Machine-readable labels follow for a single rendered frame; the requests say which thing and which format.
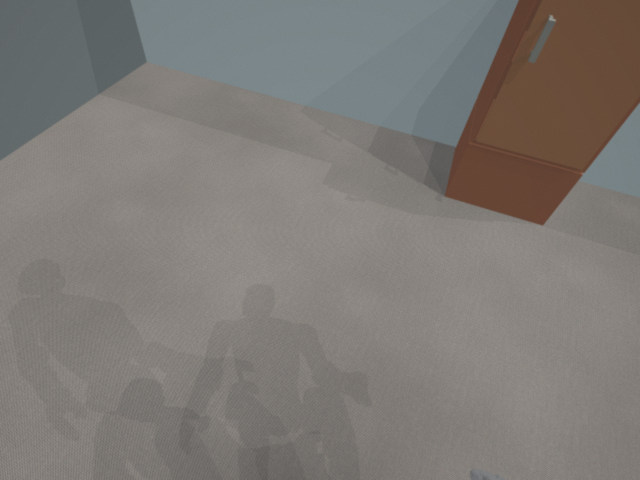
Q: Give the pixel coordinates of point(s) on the handle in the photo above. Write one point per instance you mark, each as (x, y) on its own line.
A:
(542, 39)

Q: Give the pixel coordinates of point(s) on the cupboard door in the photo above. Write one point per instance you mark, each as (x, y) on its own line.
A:
(587, 76)

